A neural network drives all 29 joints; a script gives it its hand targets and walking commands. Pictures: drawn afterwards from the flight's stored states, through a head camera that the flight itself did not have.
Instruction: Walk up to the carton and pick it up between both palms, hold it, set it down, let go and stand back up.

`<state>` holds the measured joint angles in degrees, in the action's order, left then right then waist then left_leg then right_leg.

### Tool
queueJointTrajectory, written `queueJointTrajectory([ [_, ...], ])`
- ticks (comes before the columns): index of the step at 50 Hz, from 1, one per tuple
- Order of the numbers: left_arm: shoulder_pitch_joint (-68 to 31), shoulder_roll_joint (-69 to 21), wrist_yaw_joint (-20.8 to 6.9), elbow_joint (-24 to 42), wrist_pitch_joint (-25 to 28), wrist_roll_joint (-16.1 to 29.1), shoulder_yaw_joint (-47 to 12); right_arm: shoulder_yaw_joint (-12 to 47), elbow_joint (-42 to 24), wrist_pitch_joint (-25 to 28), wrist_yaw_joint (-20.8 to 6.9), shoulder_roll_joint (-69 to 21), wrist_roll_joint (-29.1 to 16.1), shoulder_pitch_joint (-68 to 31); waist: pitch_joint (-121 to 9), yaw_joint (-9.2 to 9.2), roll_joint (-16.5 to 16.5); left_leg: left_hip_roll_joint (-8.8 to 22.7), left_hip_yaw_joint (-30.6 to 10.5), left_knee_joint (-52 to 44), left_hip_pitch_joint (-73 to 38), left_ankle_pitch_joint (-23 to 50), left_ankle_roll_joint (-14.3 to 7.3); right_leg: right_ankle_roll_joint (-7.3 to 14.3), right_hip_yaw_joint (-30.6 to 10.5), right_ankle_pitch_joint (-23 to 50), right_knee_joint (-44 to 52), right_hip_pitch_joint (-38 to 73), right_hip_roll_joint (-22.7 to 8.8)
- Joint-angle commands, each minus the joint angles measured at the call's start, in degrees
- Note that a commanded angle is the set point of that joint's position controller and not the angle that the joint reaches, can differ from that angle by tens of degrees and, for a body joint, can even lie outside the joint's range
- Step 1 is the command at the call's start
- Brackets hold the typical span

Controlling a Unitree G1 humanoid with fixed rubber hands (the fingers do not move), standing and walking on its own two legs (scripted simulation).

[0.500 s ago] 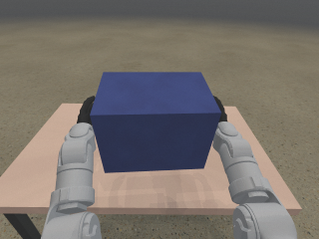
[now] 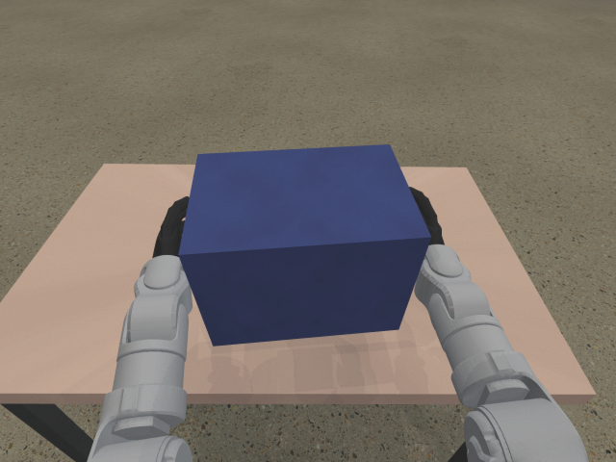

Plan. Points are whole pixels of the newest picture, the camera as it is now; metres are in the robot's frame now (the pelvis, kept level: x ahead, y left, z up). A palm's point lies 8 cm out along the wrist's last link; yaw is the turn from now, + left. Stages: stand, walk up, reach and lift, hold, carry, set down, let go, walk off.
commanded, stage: set down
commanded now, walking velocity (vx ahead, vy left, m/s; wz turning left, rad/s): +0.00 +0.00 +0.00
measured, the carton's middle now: (301, 244) +0.37 +0.02 +0.13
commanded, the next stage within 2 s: none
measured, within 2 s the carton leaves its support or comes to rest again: neither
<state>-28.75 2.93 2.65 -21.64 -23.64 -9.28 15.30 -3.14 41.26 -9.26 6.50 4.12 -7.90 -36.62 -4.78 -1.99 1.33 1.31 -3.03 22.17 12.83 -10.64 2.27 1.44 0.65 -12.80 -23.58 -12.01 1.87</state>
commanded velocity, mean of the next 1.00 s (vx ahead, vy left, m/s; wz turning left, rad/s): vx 0.00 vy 0.00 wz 0.00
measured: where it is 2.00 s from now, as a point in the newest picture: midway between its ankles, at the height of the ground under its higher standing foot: outside the picture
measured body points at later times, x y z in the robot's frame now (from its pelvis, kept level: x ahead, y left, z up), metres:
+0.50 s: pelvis -0.01 +0.00 +0.00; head -0.04 +0.01 +0.45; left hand +0.35 +0.17 +0.10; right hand +0.37 -0.17 +0.11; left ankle +0.01 +0.15 -0.74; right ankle -0.01 -0.09 -0.74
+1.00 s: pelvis +0.02 +0.00 +0.00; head +0.06 +0.00 +0.45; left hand +0.40 +0.18 +0.06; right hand +0.43 -0.16 +0.06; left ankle +0.01 +0.15 -0.74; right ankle -0.01 -0.09 -0.74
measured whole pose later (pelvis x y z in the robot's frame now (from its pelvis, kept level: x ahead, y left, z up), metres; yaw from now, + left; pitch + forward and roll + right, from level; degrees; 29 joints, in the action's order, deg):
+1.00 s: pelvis +0.02 +0.00 +0.00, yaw +0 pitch +9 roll +0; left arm -25.6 -2.6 9.1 -25.0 -11.5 -7.1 13.7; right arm -7.6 50.0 4.8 -0.6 6.6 -4.3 -35.9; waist -4.8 1.0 0.6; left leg 1.3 -3.0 21.9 19.4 -11.0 2.5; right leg 1.9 0.7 -13.3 -22.8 -18.2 1.9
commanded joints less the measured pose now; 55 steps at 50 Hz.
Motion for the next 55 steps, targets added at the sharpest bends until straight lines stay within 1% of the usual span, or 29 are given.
queueJointTrajectory([
  [1,-38.2,-40.1,-3.6,27.6,6.7,11.8,-37.0,29.8,-34.8,8.4,-6.9,-33.8,-7.6,-43.1,-39.4,3.33,-5.0,-3.3,1.7,2.6,-21.2,42.9,2.6,-3.5,2.5,44.1,3.2,17.8,1.0],
  [2,-37.5,-40.3,-3.2,26.8,6.9,11.9,-36.8,29.5,-35.4,8.4,-7.1,-33.5,-7.7,-43.5,-38.7,3.90,-4.6,-3.1,1.5,2.5,-20.8,42.7,2.6,-3.3,2.2,42.9,3.7,16.7,1.1],
  [3,-38.7,-40.7,-3.0,28.3,7.2,12.3,-37.6,30.1,-36.0,8.2,-7.1,-33.5,-8.0,-43.0,-40.0,3.11,-4.7,-3.0,1.5,2.4,-21.1,42.3,2.6,-3.4,2.2,42.8,3.8,16.3,1.1],
  [5,-38.2,-40.6,-2.5,28.8,7.3,12.4,-37.8,30.4,-35.5,7.8,-7.4,-33.5,-8.4,-41.7,-38.9,3.21,-4.9,-3.1,1.1,2.0,-19.8,40.6,2.7,-3.3,1.8,42.3,3.7,15.9,0.7],
  [6,-38.5,-40.8,-2.4,29.4,7.5,12.9,-38.5,30.0,-35.4,7.7,-7.6,-33.0,-8.3,-41.1,-39.4,2.67,-4.8,-3.0,1.2,2.2,-20.0,41.1,2.8,-3.1,1.8,41.4,3.8,15.2,1.0],
  [8,-41.0,-41.6,-1.9,29.5,7.8,12.5,-38.8,28.7,-32.6,7.6,-8.0,-32.5,-8.1,-41.4,-39.2,2.11,-6.2,-2.6,0.7,2.1,-20.5,39.8,3.1,-2.8,1.9,37.2,4.4,12.6,1.0],
  [11,-43.6,-42.2,-1.6,27.7,8.2,12.1,-38.5,26.9,-28.9,7.8,-9.0,-31.3,-6.9,-42.1,-37.5,2.03,-6.6,-1.9,0.9,1.8,-21.4,38.0,3.2,-2.4,2.3,32.0,5.2,9.3,1.2],
  [13,-44.5,-42.1,-1.3,22.3,8.1,10.5,-36.3,25.0,-23.8,7.8,-9.9,-30.7,-5.8,-43.8,-34.6,3.20,-6.9,-1.7,1.0,0.6,-19.7,32.6,2.8,-2.0,2.3,25.2,6.2,6.6,1.1],
  [14,-45.1,-42.1,-1.4,21.8,8.4,10.5,-35.9,24.3,-22.9,8.0,-10.2,-30.9,-4.9,-43.7,-34.7,3.03,-6.2,-1.6,1.3,0.1,-19.7,31.7,2.6,-2.0,2.4,24.0,6.4,5.8,1.1],
  [15,-47.6,-42.1,-1.1,21.9,8.9,10.2,-35.6,23.5,-20.1,8.4,-10.8,-30.6,-4.7,-43.8,-34.2,3.50,-7.3,-1.3,1.5,-0.1,-19.8,30.6,2.8,-1.8,2.7,21.9,6.3,4.4,1.1],
  [21,-50.4,-38.8,-1.5,7.5,9.9,5.6,-25.7,12.5,-6.9,10.1,-14.6,-28.3,1.9,-46.1,-24.2,5.86,-4.3,-0.7,3.2,-5.8,-11.1,9.9,0.2,-1.8,2.3,5.2,8.0,-0.1,-0.6],
  [22,-50.3,-38.1,-1.4,6.3,10.0,5.0,-25.0,11.6,-6.9,10.8,-15.6,-27.8,2.3,-47.7,-23.6,6.96,-4.6,-0.5,3.4,-6.7,-9.3,7.1,0.0,-1.7,2.4,3.2,7.6,-0.2,-0.7],
  [23,-51.3,-37.9,-1.4,5.4,10.5,5.0,-24.5,11.3,-7.1,11.6,-15.9,-28.4,2.9,-49.1,-24.5,7.36,-3.3,-0.6,3.8,-7.2,-8.0,5.3,-0.6,-2.0,2.4,2.6,7.5,0.1,-1.1],
  [25,-51.0,-37.9,-0.8,3.5,11.2,3.9,-23.8,9.9,-5.8,13.0,-17.0,-28.4,4.0,-50.5,-24.8,8.74,-4.1,-0.7,4.1,-7.3,-6.2,3.3,-0.6,-1.9,2.6,1.6,6.9,0.0,-0.9],
  [26,-50.7,-37.8,-0.6,2.4,11.8,3.8,-23.2,10.6,-7.0,14.0,-17.4,-28.7,3.9,-51.4,-25.6,9.78,-3.4,-0.8,4.7,-7.1,-5.2,4.0,-1.0,-2.3,2.5,2.7,6.6,1.1,-1.0],
  [27,-50.6,-37.5,-0.3,1.7,12.3,3.6,-22.8,10.2,-6.9,14.6,-17.7,-29.0,4.3,-52.2,-25.8,9.93,-3.1,-0.8,4.6,-7.1,-4.8,4.0,-1.2,-2.6,2.5,3.5,6.2,1.0,-1.2],
  [29,-50.8,-38.2,0.5,1.9,13.9,4.1,-23.5,11.5,-9.0,16.1,-18.0,-29.5,4.0,-53.4,-29.3,10.66,-3.1,-0.8,4.9,-5.9,-5.5,7.8,-1.0,-2.7,2.7,7.1,5.6,1.7,-0.7],
  [34,-49.1,-36.8,1.8,1.4,16.1,3.3,-22.1,10.5,-5.4,17.5,-18.6,-27.6,5.2,-50.8,-31.9,11.52,-2.9,-0.2,5.2,-4.6,-7.0,13.0,-0.6,-2.6,3.2,9.8,5.2,1.0,-0.2],
  [37,-45.8,-37.1,2.3,2.5,16.7,3.4,-23.0,10.4,-4.7,18.4,-18.3,-25.9,5.3,-48.6,-34.7,10.84,-3.7,0.4,4.8,-2.9,-10.4,19.5,-0.1,-2.1,3.5,13.5,5.2,0.5,0.3],
  [40,-43.7,-38.3,2.7,6.2,17.4,3.9,-25.5,11.0,-4.9,19.1,-17.9,-24.6,4.9,-45.8,-38.4,9.93,-4.7,0.8,4.1,-0.4,-14.5,27.8,1.0,-1.5,3.8,18.5,5.2,-0.1,1.1],
  [43,-40.3,-40.8,3.3,10.1,18.0,4.7,-29.7,12.4,-7.1,20.6,-17.0,-23.4,4.0,-44.0,-43.7,8.65,-5.6,1.5,2.8,3.3,-19.5,40.6,2.2,-0.9,4.4,24.7,4.8,-1.0,2.0],
  [44,-38.2,-41.1,3.4,10.7,18.1,4.8,-30.2,13.0,-7.8,20.9,-16.6,-23.4,3.4,-42.9,-44.7,8.82,-5.1,1.6,2.7,4.4,-20.1,44.2,2.0,-0.8,4.0,27.1,4.8,-0.5,2.1],
  [47,-34.0,-41.8,3.6,10.8,18.4,5.5,-32.3,13.5,-8.3,21.7,-15.7,-23.2,2.6,-40.4,-45.5,7.99,-5.2,2.2,1.9,6.6,-20.0,52.0,2.9,0.6,3.6,32.3,5.8,0.5,2.1],
  [48,-31.8,-41.5,3.7,11.3,18.6,5.3,-32.0,14.1,-7.4,21.7,-15.5,-23.1,2.4,-38.6,-44.7,8.32,-4.5,2.1,1.9,6.9,-20.1,54.4,3.0,0.9,3.3,34.3,6.2,1.0,2.2],
  [49,-30.9,-41.4,3.6,10.9,18.7,5.0,-32.1,14.3,-7.7,21.9,-15.3,-23.4,2.4,-37.8,-44.9,8.07,-4.6,2.1,2.0,7.3,-19.8,54.9,3.0,1.0,3.3,35.2,6.1,1.2,2.0],
  [52,-28.7,-41.3,3.7,11.0,19.3,4.8,-31.4,15.6,-8.8,22.6,-15.1,-23.1,1.4,-37.9,-45.2,8.76,-3.8,2.1,1.7,7.5,-18.3,56.5,3.1,1.4,2.6,39.0,6.4,2.2,1.8],
  [53,-27.6,-41.3,3.7,10.5,19.3,4.3,-31.0,15.5,-8.5,22.7,-15.0,-22.9,1.9,-36.8,-44.9,8.71,-4.1,2.1,1.7,7.4,-18.5,56.2,3.2,1.1,2.8,39.7,6.1,1.6,1.9],
  [54,-28.4,-41.4,3.8,11.3,20.0,4.2,-30.9,15.6,-8.1,23.1,-15.2,-23.1,1.7,-37.2,-45.2,9.25,-4.7,2.0,1.7,7.5,-17.5,56.6,3.2,1.4,2.6,39.3,6.0,1.7,1.8],
  [55,-27.5,-40.9,3.7,10.9,20.2,4.2,-30.6,15.8,-8.1,23.3,-15.1,-23.1,2.0,-36.9,-45.3,9.58,-4.0,2.1,1.7,7.5,-17.2,56.4,3.1,1.0,2.6,40.5,5.7,2.3,1.6],
])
